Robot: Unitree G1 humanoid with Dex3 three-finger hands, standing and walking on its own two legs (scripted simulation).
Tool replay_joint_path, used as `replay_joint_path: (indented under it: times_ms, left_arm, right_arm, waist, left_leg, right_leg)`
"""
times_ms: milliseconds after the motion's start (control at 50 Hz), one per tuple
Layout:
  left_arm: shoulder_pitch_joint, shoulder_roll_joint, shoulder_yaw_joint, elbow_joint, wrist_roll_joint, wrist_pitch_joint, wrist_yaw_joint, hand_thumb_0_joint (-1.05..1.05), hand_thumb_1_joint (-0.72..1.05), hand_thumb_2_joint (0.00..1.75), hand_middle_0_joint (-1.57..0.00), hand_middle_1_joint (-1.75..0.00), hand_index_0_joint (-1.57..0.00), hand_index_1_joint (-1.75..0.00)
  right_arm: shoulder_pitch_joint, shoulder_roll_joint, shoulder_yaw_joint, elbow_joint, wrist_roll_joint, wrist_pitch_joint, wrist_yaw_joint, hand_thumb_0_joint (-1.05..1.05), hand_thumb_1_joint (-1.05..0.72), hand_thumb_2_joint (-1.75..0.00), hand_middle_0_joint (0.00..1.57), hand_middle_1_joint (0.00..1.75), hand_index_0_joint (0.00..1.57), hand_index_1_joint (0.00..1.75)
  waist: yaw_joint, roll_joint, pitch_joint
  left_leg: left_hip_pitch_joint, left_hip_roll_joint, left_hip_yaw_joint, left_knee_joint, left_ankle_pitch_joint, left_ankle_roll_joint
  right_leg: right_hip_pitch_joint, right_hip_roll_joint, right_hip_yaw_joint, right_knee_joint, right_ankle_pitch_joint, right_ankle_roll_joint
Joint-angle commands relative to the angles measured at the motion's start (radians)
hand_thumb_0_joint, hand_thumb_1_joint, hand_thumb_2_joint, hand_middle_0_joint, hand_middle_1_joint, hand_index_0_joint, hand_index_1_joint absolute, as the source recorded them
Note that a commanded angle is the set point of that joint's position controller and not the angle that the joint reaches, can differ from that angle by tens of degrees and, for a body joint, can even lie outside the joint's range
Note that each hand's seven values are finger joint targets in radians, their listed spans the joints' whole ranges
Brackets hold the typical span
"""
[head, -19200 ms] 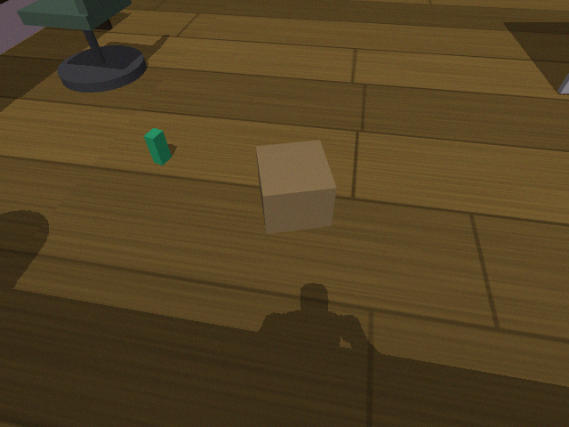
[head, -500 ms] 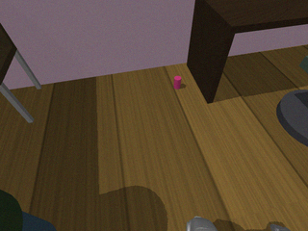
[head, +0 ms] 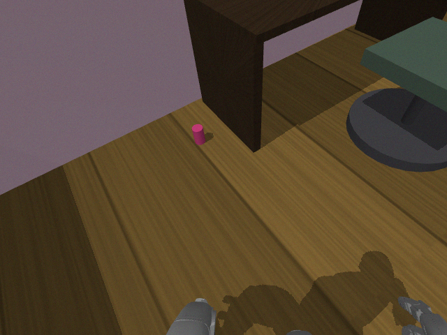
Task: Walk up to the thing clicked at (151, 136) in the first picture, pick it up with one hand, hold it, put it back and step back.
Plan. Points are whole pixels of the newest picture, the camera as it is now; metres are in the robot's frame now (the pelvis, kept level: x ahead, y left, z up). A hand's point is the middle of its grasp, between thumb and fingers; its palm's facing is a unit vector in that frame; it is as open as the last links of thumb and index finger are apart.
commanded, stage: walk up
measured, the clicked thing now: out of the picture +0.05 -0.70 -0.66
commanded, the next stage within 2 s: none
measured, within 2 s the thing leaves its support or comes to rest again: neither
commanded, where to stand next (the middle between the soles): +0.08 +0.00 m, yaw -47 degrees
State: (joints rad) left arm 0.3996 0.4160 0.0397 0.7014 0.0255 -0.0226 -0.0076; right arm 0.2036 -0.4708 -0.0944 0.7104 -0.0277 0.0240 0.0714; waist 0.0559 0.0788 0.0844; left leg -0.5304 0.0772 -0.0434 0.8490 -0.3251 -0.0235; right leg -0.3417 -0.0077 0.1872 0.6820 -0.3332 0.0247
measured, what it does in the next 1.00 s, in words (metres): steps on the spot, turning right: left foot, then right foot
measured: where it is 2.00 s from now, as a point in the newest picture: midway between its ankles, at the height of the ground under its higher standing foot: outside the picture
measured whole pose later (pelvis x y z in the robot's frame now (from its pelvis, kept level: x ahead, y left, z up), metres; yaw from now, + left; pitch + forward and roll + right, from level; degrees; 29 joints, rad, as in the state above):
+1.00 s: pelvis +0.02 +0.05 -0.01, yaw -39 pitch -2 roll +0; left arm 0.30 0.41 0.04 0.84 0.00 0.03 -0.01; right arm 0.28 -0.40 -0.03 0.83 -0.03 -0.06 0.00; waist 0.01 -0.02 0.10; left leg -0.39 0.04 0.09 0.76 -0.35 0.02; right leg -0.42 0.07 0.12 0.99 -0.51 -0.02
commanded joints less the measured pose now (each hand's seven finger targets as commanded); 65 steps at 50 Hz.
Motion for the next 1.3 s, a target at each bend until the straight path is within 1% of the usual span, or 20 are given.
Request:
replay_joint_path:
  times_ms: [0, 20, 40, 60, 140, 340, 440, 540, 560, 580, 600, 660, 860, 920, 1080, 1120, 1160, 1200, 1220, 1280]
  left_arm:
    - [-0.154, 0.242, 0.09, -0.125, -0.009, -0.004, 0.037, 0.0, 0.9, 0.9, -0.2, -0.3, -0.2, -0.3]
    - [-0.11, 0.151, 0.066, -0.136, -0.02, 0.003, 0.043, 0.0, 0.9, 0.9, -0.2, -0.3, -0.2, -0.3]
    - [-0.027, 0.154, 0.052, -0.121, -0.017, 0.014, 0.053, 0.0, 0.9, 0.9, -0.2, -0.3, -0.2, -0.3]
    - [0.001, 0.221, 0.06, -0.078, -0.013, 0.02, 0.06, 0.0, 0.9, 0.9, -0.2, -0.3, -0.2, -0.3]
    - [-0.03, 0.238, 0.083, -0.021, -0.033, 0.041, 0.011, 0.0, 0.9, 0.9, -0.2, -0.3, -0.2, -0.3]
    - [-0.209, 0.196, 0.086, -0.106, -0.006, 0.089, -0.044, 0.0, 0.9, 0.9, -0.2, -0.3, -0.2, -0.3]
    - [-0.203, 0.189, 0.104, -0.106, -0.001, 0.09, -0.066, 0.0, 0.9, 0.9, -0.2, -0.3, -0.2, -0.3]
    - [-0.07, 0.212, 0.134, -0.031, 0.003, 0.067, -0.066, 0.0, 0.9, 0.9, -0.2, -0.3, -0.2, -0.3]
    - [0.014, 0.26, 0.158, 0.006, 0.008, 0.056, -0.057, 0.0, 0.9, 0.9, -0.2, -0.3, -0.2, -0.3]
    - [0.031, 0.348, 0.179, -0.003, 0.021, 0.048, -0.046, 0.0, 0.9, 0.9, -0.2, -0.3, -0.2, -0.3]
    - [-0.05, 0.387, 0.168, -0.047, 0.014, 0.047, -0.043, 0.0, 0.9, 0.9, -0.2, -0.3, -0.2, -0.3]
    - [-0.199, 0.309, 0.143, -0.054, -0.003, 0.037, -0.012, 0.0, 0.9, 0.9, -0.2, -0.3, -0.2, -0.3]
    - [-0.173, 0.235, 0.082, -0.014, -0.017, 0.006, 0.001, 0.0, 0.9, 0.9, -0.2, -0.3, -0.2, -0.3]
    - [-0.112, 0.202, 0.064, 0.013, -0.026, 0.011, 0.024, 0.0, 0.9, 0.9, -0.2, -0.3, -0.2, -0.3]
    - [-0.083, 0.177, 0.068, 0.105, -0.021, -0.013, -0.001, 0.0, 0.9, 0.9, -0.2, -0.3, -0.2, -0.3]
    - [-0.283, 0.162, 0.089, 0.003, 0.003, -0.011, -0.007, 0.0, 0.9, 0.9, -0.2, -0.3, -0.2, -0.3]
    - [-0.148, 0.175, 0.095, -0.002, 0.003, -0.007, 0.004, 0.0, 0.9, 0.9, -0.2, -0.3, -0.2, -0.3]
    - [-0.122, 0.305, 0.121, 0.016, 0.008, 0.006, 0.013, 0.0, 0.9, 0.9, -0.2, -0.3, -0.2, -0.3]
    - [-0.228, 0.303, 0.122, -0.019, 0.009, 0.015, 0.005, 0.0, 0.9, 0.9, -0.2, -0.3, -0.2, -0.3]
    - [-0.286, 0.234, 0.09, -0.019, 0.008, 0.004, 0.016, 0.0, 0.9, 0.9, -0.2, -0.3, -0.2, -0.3]
  right_arm:
    - [0.187, -0.136, -0.06, -0.026, 0.001, -0.052, -0.047, 0.0, -0.9, -0.9, 0.2, 0.3, 0.2, 0.3]
    - [0.225, -0.231, -0.079, -0.025, -0.02, -0.061, -0.058, 0.0, -0.9, -0.9, 0.2, 0.3, 0.2, 0.3]
    - [0.118, -0.276, -0.079, -0.071, 0.001, -0.066, -0.066, 0.0, -0.9, -0.9, 0.2, 0.3, 0.2, 0.3]
    - [0.034, -0.312, -0.091, -0.075, 0.031, -0.064, -0.062, 0.0, -0.9, -0.9, 0.2, 0.3, 0.2, 0.3]
    - [0.023, -0.231, -0.061, -0.052, 0.02, -0.072, -0.082, 0.0, -0.9, -0.9, 0.2, 0.3, 0.2, 0.3]
    - [0.219, -0.256, -0.074, -0.038, 0.017, -0.089, -0.115, 0.0, -0.9, -0.9, 0.2, 0.3, 0.2, 0.3]
    - [0.186, -0.295, -0.083, -0.063, 0.009, -0.092, -0.111, 0.0, -0.9, -0.9, 0.2, 0.3, 0.2, 0.3]
    - [0.117, -0.29, -0.073, -0.068, 0.002, -0.079, -0.098, 0.0, -0.9, -0.9, 0.2, 0.3, 0.2, 0.3]
    - [0.134, -0.233, -0.053, -0.068, -0.002, -0.074, -0.094, 0.0, -0.9, -0.9, 0.2, 0.3, 0.2, 0.3]
    - [0.142, -0.142, -0.022, -0.081, 0.01, -0.07, -0.088, 0.0, -0.9, -0.9, 0.2, 0.3, 0.2, 0.3]
    - [-0.002, -0.192, -0.03, -0.107, 0.022, -0.067, -0.107, 0.0, -0.9, -0.9, 0.2, 0.3, 0.2, 0.3]
    - [0.129, -0.22, -0.031, 0.012, 0.028, -0.076, -0.097, 0.0, -0.9, -0.9, 0.2, 0.3, 0.2, 0.3]
    - [0.188, -0.15, -0.01, 0.068, 0.005, -0.111, -0.094, 0.0, -0.9, -0.9, 0.2, 0.3, 0.2, 0.3]
    - [0.156, -0.286, -0.047, 0.04, 0.004, -0.121, -0.091, 0.0, -0.9, -0.9, 0.2, 0.3, 0.2, 0.3]
    - [0.032, -0.219, -0.019, 0.029, -0.01, -0.087, -0.076, 0.0, -0.9, -0.9, 0.2, 0.3, 0.2, 0.3]
    - [0.07, -0.2, -0.011, 0.005, -0.012, -0.037, -0.065, 0.0, -0.9, -0.9, 0.2, 0.3, 0.2, 0.3]
    - [-0.002, -0.177, 0.002, -0.021, 0.007, -0.026, -0.066, 0.0, -0.9, -0.9, 0.2, 0.3, 0.2, 0.3]
    - [-0.013, -0.081, 0.014, -0.059, 0.023, -0.025, -0.082, 0.0, -0.9, -0.9, 0.2, 0.3, 0.2, 0.3]
    - [0.021, -0.144, -0.005, -0.031, 0.008, -0.018, -0.092, 0.0, -0.9, -0.9, 0.2, 0.3, 0.2, 0.3]
    - [0.049, -0.137, -0.017, 0.001, 0.012, -0.014, -0.07, 0.0, -0.9, -0.9, 0.2, 0.3, 0.2, 0.3]
  waist:
    - [-0.159, -0.21, -0.121]
    - [-0.163, 0.071, -0.131]
    - [-0.066, 0.151, -0.128]
    - [-0.047, 0.159, -0.105]
    - [-0.047, 0.147, -0.079]
    - [-0.116, 0.083, -0.125]
    - [-0.098, 0.105, -0.141]
    - [-0.02, 0.075, -0.172]
    - [0.028, -0.089, -0.204]
    - [0.048, -0.406, -0.121]
    - [0.053, -0.376, -0.04]
    - [-0.047, -0.269, -0.004]
    - [-0.106, -0.205, -0.062]
    - [-0.1, 0.078, -0.12]
    - [-0.07, 0.135, -0.056]
    - [-0.064, 0.08, 0.006]
    - [0.031, 0.074, -0.117]
    - [0.052, -0.351, -0.204]
    - [0.033, -0.32, -0.193]
    - [-0.018, -0.233, -0.08]
  left_leg:
    - [0.412, -0.064, 0.038, -0.288, 0.172, 0.034]
    - [0.464, 0.152, -0.233, -0.479, 0.129, 0.079]
    - [0.379, 0.404, -0.511, -0.525, 0.134, 0.136]
    - [0.286, 0.45, -0.576, -0.573, 0.071, 0.2]
    - [0.279, 0.247, -0.161, -0.424, 0.254, 0.195]
    - [0.493, 0.344, -0.003, -0.361, 0.598, 0.174]
    - [0.377, 0.389, 0.064, -0.353, 0.415, 0.232]
    - [0.151, 0.321, 0.179, -0.22, -0.04, 0.168]
    - [0.028, 0.252, 0.22, -0.037, -0.133, 0.122]
    - [-0.236, 0.088, 0.278, 0.216, -0.297, 0.04]
    - [-0.242, 0.035, 0.119, 0.265, -0.305, 0.001]
    - [-0.185, 0.067, 0.078, 0.23, -0.138, 0.02]
    - [0.322, -0.067, 0.09, -0.215, 0.021, 0.073]
    - [0.397, 0.395, -0.522, -0.52, -0.055, 0.266]
    - [0.207, 0.2, -0.048, -0.395, 0.102, 0.21]
    - [0.036, 0.102, -0.295, -0.361, 0.435, 0.199]
    - [0.069, 0.072, -0.202, -0.258, 0.486, 0.124]
    - [-0.138, -0.106, 0.078, 0.085, -0.166, 0.035]
    - [-0.125, -0.027, 0.036, 0.243, -0.266, 0.029]
    - [-0.108, 0.007, 0.013, 0.221, -0.142, 0.041]
  right_leg:
    - [-0.213, -0.028, 0.095, 0.081, 0.302, -0.101]
    - [-0.313, 0.133, -0.019, 0.325, 0.098, -0.016]
    - [-0.372, 0.119, -0.01, 0.458, -0.265, -0.025]
    - [-0.315, 0.05, -0.014, 0.577, -0.245, -0.035]
    - [-0.269, -0.006, -0.048, 0.609, -0.1, -0.032]
    - [-0.326, -0.036, -0.116, 0.404, -0.104, -0.026]
    - [-0.192, -0.069, -0.195, 0.309, -0.134, -0.042]
    - [0.111, -0.001, -0.257, -0.033, -0.107, -0.09]
    - [0.258, 0.009, -0.194, -0.094, -0.147, -0.126]
    - [0.292, -0.187, 0.257, -0.284, -0.314, -0.218]
    - [0.087, -0.288, 0.508, -0.414, -0.376, -0.338]
    - [0.087, -0.184, 0.249, -0.314, -0.343, -0.259]
    - [-0.152, -0.126, 0.129, -0.044, 0.286, -0.204]
    - [-0.278, 0.073, -0.043, 0.377, -0.239, -0.046]
    - [-0.048, 0.019, -0.201, 0.151, -0.108, -0.041]
    - [0.092, 0.112, -0.232, -0.006, -0.137, -0.035]
    - [0.238, 0.036, -0.159, -0.121, 0.023, -0.076]
    - [0.34, -0.426, 0.219, -0.27, 0.311, -0.244]
    - [0.273, -0.531, 0.268, -0.287, 0.32, -0.352]
    - [0.243, -0.374, 0.008, -0.242, 0.406, -0.256]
